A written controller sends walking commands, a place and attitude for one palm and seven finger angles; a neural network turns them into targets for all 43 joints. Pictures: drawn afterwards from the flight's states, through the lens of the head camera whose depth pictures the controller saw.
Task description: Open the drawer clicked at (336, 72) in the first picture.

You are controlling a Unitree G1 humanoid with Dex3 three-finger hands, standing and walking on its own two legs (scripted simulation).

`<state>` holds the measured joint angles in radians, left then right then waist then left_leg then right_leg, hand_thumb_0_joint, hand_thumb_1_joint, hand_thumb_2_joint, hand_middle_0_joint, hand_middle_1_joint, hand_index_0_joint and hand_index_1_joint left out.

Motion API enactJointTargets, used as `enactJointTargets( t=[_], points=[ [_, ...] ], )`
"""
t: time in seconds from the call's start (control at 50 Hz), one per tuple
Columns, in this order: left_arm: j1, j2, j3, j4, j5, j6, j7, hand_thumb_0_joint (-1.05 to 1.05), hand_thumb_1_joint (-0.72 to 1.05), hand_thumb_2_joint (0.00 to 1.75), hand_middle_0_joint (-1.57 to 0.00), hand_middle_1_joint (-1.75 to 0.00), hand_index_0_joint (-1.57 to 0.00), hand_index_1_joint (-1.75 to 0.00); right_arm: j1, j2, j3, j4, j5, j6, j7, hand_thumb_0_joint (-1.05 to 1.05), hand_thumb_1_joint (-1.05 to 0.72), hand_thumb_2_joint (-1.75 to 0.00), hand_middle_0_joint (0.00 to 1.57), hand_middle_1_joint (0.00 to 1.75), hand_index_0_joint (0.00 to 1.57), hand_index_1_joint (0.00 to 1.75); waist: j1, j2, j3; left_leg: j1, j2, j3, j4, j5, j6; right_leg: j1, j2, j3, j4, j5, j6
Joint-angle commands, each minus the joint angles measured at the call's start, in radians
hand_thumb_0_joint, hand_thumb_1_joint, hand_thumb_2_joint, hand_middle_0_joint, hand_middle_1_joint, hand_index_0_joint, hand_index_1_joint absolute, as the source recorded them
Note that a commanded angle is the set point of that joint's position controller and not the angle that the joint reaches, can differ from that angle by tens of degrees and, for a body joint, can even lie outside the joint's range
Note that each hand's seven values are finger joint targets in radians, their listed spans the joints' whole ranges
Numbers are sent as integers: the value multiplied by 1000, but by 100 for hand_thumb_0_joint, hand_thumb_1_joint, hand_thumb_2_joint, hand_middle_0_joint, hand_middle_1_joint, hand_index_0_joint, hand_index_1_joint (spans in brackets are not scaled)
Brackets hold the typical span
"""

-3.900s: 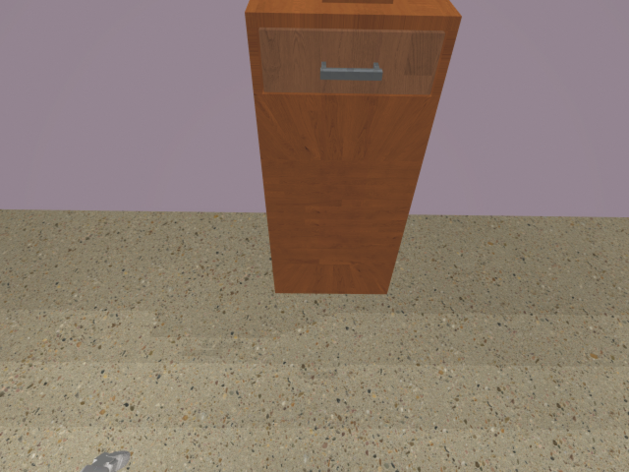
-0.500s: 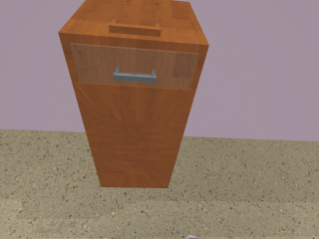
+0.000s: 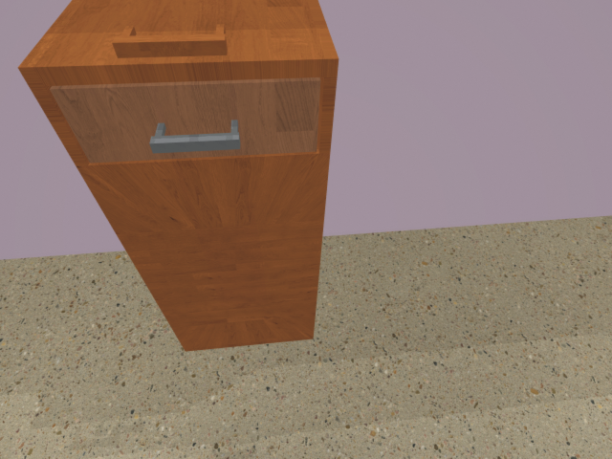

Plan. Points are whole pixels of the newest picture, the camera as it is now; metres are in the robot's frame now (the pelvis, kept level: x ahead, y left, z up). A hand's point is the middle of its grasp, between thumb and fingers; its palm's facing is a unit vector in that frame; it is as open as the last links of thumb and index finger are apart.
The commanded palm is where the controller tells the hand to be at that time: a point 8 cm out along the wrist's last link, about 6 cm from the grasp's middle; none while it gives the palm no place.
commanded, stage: come to a stop and stand still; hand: left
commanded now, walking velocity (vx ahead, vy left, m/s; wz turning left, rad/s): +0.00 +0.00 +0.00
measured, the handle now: (197, 135) +0.55 +0.18 +0.12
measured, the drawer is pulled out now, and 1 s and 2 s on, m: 0.00 0.00 0.00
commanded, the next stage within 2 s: look again from close up in 0.44 s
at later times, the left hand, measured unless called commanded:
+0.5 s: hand out of the picture -0.02 +0.12 -0.17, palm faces +0.10 -0.98 -0.19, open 7.3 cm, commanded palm none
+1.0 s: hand out of the picture +0.00 +0.19 -0.17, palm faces +0.04 -0.98 -0.19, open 7.4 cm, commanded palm none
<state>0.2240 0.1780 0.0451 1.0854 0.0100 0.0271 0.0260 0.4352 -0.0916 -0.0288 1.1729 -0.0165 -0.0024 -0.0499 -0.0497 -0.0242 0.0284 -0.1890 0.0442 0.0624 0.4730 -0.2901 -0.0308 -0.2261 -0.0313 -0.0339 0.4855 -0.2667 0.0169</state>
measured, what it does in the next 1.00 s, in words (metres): stands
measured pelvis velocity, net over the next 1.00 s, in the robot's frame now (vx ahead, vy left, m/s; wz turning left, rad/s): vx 0.00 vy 0.02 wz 0.01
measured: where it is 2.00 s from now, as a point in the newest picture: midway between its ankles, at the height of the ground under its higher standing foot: outside the picture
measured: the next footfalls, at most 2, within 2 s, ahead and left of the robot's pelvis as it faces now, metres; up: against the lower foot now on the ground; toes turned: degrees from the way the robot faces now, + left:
left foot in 1.72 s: +0.10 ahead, +0.02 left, +0.00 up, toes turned +10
right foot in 1.96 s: +0.11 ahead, -0.19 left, +0.00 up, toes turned +3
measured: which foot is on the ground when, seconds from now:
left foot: down 0.00-1.00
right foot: down 0.00-1.00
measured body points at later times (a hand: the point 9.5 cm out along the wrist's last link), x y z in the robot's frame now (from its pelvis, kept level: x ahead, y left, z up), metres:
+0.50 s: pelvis +0.01 -0.04 +0.01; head +0.02 -0.04 +0.46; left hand -0.03 +0.18 -0.15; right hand +0.02 -0.27 -0.16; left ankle -0.01 +0.12 -0.74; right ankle -0.01 -0.11 -0.74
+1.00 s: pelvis +0.00 +0.02 +0.00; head +0.00 +0.01 +0.45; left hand +0.00 +0.24 -0.16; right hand -0.02 -0.19 -0.16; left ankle -0.02 +0.10 -0.74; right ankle -0.01 -0.11 -0.74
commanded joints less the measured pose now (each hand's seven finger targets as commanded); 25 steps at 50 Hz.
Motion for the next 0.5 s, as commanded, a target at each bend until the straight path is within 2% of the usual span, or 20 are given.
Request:
enactJointTargets(
  t=[0.0,0.02,0.04,0.06,0.1,0.12,0.16,0.2,0.24,0.28,0.36,0.46,0.48],
  points=[
    [116,114,0,17,-1,-41,9,0,90,90,-20,-30,-20,-30,23,-46,2,-41,3,-9,8,0,-90,-90,20,30,20,30,40,-83,-2,-145,20,-15,35,-108,15,129,-255,173,-181,282,-92],
    [115,109,4,14,1,-45,10,0,90,90,-20,-30,-20,-30,8,-45,2,-43,-2,2,5,0,-90,-90,20,30,20,30,48,-168,-1,-123,26,-12,74,-110,14,100,-227,188,-196,334,-111],
    [99,92,-1,17,0,-46,11,0,90,90,-20,-30,-20,-30,-1,-62,0,-40,-3,10,3,0,-90,-90,20,30,20,30,47,-205,36,-119,36,-21,107,-130,14,73,-216,175,-205,374,-116],
    [86,67,-10,18,-1,-46,13,0,90,90,-20,-30,-20,-30,-3,-65,-1,-34,-3,12,1,0,-90,-90,20,30,20,30,41,-179,49,-114,43,-33,111,-113,13,72,-203,156,-193,432,-122],
    [70,49,-14,11,-3,-43,16,0,90,90,-20,-30,-20,-30,8,-55,1,-19,1,14,0,0,-90,-90,20,30,20,30,30,-104,60,-80,48,-30,72,-49,14,54,-183,124,-177,407,-123],
    [57,51,-14,9,-6,-43,16,0,90,90,-20,-30,-20,-30,15,-55,2,-11,2,14,0,0,-90,-90,20,30,20,30,23,-87,67,-47,53,-29,28,16,15,33,-171,109,-174,362,-117],
    [58,35,-19,6,-10,-43,16,0,90,90,-20,-30,-20,-30,6,-66,4,-6,0,9,-1,0,-90,-90,20,30,20,30,25,-41,71,22,64,-40,-53,160,19,-7,-123,87,-171,290,-86],
    [53,30,-18,-1,-7,-36,16,0,90,90,-20,-30,-20,-30,-20,-80,2,-11,-1,10,1,0,-90,-90,20,30,20,30,33,-9,103,20,72,-42,-67,160,19,-36,-91,81,-202,171,-62],
    [63,50,-13,3,-6,-34,14,0,90,90,-20,-30,-20,-30,-52,-81,5,-16,-1,10,3,0,-90,-90,20,30,20,30,41,43,130,6,70,-39,-85,164,18,-21,-85,82,-206,155,-48],
    [83,54,-14,8,-5,-37,14,0,90,90,-20,-30,-20,-30,-63,-87,5,-26,0,9,1,0,-90,-90,20,30,20,30,43,50,98,19,70,-34,-87,173,18,16,-84,85,-207,209,-40],
    [92,67,-16,13,-6,-43,13,0,90,90,-20,-30,-20,-30,-83,-110,7,-37,1,7,0,0,-90,-90,20,30,20,30,39,13,34,51,69,-31,-95,178,16,63,-90,84,-206,272,-39],
    [116,65,-22,28,-6,-47,13,0,90,90,-20,-30,-20,-30,-105,-126,11,-44,4,3,1,0,-90,-90,20,30,20,30,43,19,7,78,72,-32,-111,193,17,76,-89,82,-208,284,-42],
    [118,61,-23,32,-5,-46,13,0,90,90,-20,-30,-20,-30,-109,-126,11,-43,4,4,0,0,-90,-90,20,30,20,30,44,21,21,82,75,-31,-115,182,18,63,-86,78,-211,263,-44]
  ],
)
